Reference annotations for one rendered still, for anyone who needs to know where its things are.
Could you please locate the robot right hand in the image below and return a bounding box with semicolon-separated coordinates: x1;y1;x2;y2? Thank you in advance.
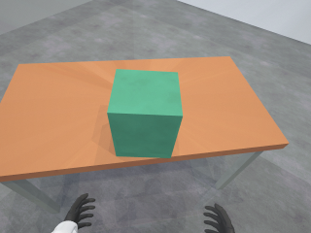
203;203;235;233

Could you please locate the robot left forearm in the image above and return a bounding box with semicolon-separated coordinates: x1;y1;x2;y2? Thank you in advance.
52;220;78;233

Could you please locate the table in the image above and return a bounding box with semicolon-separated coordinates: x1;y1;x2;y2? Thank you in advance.
0;56;289;214

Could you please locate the robot left hand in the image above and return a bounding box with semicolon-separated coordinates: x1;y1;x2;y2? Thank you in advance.
63;193;95;230

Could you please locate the carton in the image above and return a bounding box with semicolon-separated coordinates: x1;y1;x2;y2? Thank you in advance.
107;69;183;158

